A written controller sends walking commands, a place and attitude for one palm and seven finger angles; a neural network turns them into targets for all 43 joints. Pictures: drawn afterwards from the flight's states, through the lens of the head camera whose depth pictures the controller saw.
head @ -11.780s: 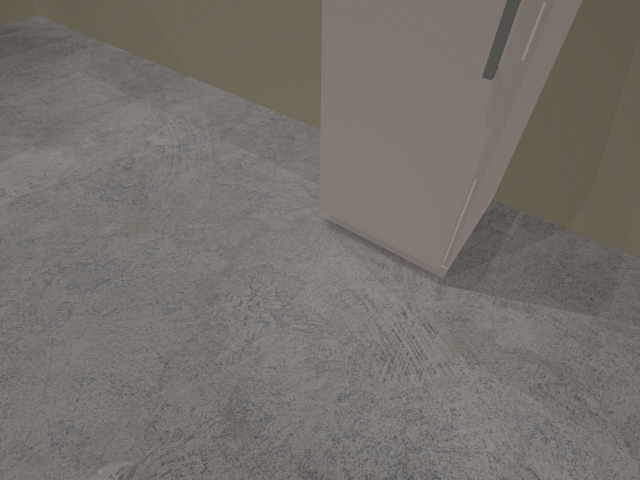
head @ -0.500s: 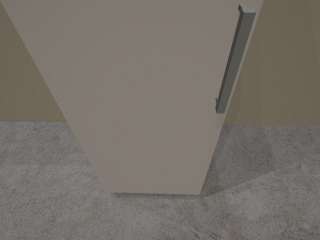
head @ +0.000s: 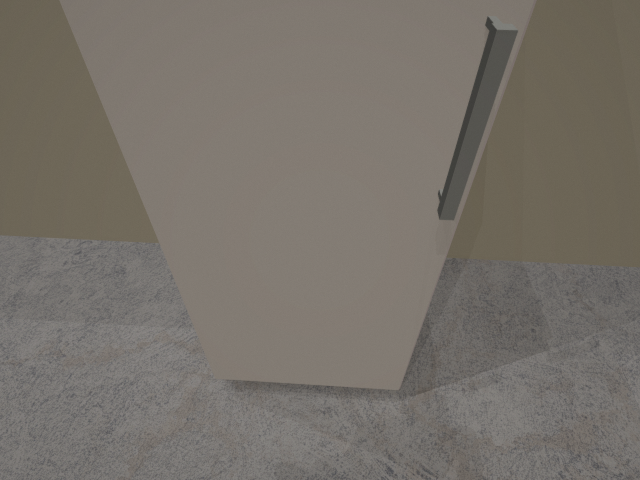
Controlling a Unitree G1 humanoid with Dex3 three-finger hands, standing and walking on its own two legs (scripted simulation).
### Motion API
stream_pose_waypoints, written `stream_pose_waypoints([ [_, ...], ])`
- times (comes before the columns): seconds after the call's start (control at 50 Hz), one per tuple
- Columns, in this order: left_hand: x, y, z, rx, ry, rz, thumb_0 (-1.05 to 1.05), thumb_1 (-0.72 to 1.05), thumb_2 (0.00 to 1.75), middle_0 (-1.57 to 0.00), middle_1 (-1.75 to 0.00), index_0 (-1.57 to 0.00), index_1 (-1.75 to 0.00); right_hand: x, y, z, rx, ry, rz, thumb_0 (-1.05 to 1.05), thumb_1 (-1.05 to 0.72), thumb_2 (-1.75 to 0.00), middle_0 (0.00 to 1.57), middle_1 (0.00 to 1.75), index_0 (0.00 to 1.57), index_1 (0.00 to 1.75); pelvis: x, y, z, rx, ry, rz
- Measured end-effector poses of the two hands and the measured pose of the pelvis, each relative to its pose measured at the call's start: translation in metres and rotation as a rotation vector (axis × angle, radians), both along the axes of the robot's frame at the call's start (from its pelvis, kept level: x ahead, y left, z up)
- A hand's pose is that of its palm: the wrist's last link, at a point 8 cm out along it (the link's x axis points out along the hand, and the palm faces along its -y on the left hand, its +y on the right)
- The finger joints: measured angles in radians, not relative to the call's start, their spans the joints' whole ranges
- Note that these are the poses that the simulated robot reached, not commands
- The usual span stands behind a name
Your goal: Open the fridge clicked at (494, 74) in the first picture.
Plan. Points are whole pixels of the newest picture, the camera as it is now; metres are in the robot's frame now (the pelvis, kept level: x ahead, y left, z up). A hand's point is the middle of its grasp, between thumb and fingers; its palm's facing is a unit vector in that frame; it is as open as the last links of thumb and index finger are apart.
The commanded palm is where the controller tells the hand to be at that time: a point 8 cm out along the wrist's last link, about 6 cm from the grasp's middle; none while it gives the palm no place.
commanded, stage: come to a stop and stand still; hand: right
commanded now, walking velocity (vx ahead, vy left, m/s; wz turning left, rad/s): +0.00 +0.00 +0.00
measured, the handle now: (466, 130) +0.52 -0.16 +0.21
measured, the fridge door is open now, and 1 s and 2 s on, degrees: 0 0 0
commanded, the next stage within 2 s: look again from close up in 1.70 s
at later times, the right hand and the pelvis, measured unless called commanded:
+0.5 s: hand out of the picture -0.05 -0.24 -0.16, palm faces +0.01 +0.96 -0.29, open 7.4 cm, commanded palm none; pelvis -0.10 -0.01 +0.01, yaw -1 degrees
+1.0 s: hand out of the picture -0.11 -0.25 -0.16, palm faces +0.08 +0.95 -0.30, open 7.4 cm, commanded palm none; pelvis -0.16 -0.02 +0.00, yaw -2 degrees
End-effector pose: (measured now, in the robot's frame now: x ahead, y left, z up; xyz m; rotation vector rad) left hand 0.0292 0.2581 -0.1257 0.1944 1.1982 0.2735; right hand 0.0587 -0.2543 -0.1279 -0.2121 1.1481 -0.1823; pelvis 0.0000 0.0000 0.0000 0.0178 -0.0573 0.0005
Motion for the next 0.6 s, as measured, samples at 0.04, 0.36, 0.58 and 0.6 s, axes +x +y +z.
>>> stream_pose_waypoints([
  [0.04, 0.004, 0.012, 0.005, 0.020, -0.049, -0.008, 0.01, 0.92, 0.90, -0.21, -0.30, -0.20, -0.30, 0.000, -0.001, 0.003, -0.009, -0.039, 0.013, 0.01, -0.91, -0.90, 0.20, 0.30, 0.20, 0.30, -0.010, 0.002, -0.001, -0.003, -0.014, 0.000],
  [0.36, -0.056, 0.033, 0.023, 0.054, -0.026, -0.095, 0.00, 0.91, 0.90, -0.21, -0.30, -0.20, -0.30, -0.074, -0.024, 0.013, -0.042, -0.010, 0.027, 0.01, -0.90, -0.90, 0.20, 0.30, 0.20, 0.30, -0.078, 0.003, 0.006, -0.006, -0.007, -0.013],
  [0.58, -0.112, 0.020, 0.005, 0.026, 0.107, -0.081, 0.01, 0.91, 0.90, -0.21, -0.30, -0.21, -0.30, -0.151, -0.034, 0.000, -0.033, 0.117, -0.030, 0.01, -0.90, -0.90, 0.20, 0.30, 0.20, 0.30, -0.108, -0.006, 0.001, -0.015, -0.038, -0.029],
  [0.6, -0.111, 0.020, 0.002, 0.021, 0.104, -0.085, 0.01, 0.91, 0.90, -0.21, -0.30, -0.21, -0.30, -0.159, -0.033, -0.001, -0.034, 0.127, -0.038, 0.01, -0.90, -0.90, 0.20, 0.30, 0.20, 0.30, -0.110, -0.005, -0.001, -0.017, -0.043, -0.032],
])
